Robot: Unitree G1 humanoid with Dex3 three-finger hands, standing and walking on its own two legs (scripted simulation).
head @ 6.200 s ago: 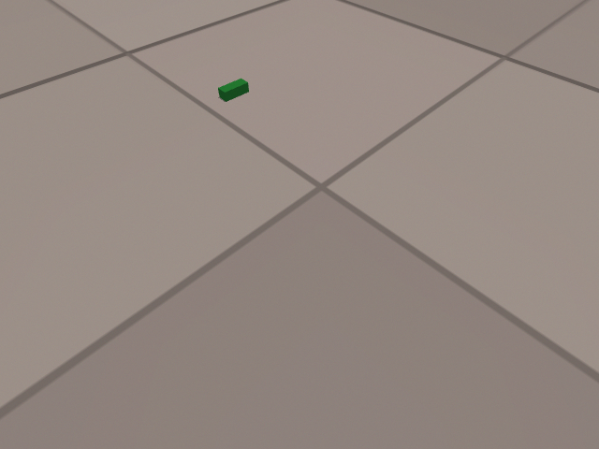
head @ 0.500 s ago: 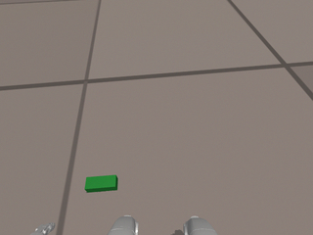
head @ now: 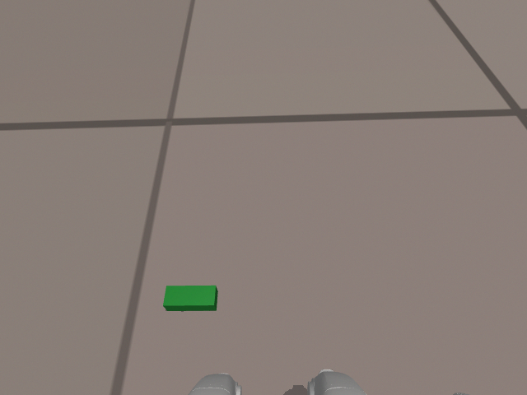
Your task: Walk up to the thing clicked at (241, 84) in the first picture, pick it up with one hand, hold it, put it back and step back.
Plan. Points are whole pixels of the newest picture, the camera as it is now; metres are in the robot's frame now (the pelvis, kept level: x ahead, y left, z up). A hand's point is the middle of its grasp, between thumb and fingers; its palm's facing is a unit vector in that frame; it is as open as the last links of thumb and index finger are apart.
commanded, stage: walk up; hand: left
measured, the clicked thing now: (191, 298) +0.47 +0.29 -0.71
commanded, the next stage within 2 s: stand in 1.14 s
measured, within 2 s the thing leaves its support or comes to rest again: neither
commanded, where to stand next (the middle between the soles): +0.08 +0.04 m, yaw -1 degrees
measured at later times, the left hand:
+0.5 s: hand out of the picture +0.11 +0.27 -0.12, palm faces -0.03 -0.93 -0.36, open 7.4 cm
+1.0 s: hand out of the picture +0.11 +0.26 -0.11, palm faces -0.04 -0.94 -0.35, open 7.4 cm
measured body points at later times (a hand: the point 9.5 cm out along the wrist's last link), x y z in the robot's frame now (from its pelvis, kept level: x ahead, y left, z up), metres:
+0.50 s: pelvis +0.01 +0.01 +0.04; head +0.02 +0.02 +0.49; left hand +0.11 +0.32 -0.09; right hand +0.12 -0.29 -0.08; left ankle +0.00 +0.12 -0.70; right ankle +0.04 -0.13 -0.70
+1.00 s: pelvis +0.01 +0.01 +0.04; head +0.02 +0.00 +0.49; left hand +0.11 +0.31 -0.09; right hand +0.08 -0.30 -0.09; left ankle +0.00 +0.12 -0.70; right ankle +0.04 -0.13 -0.70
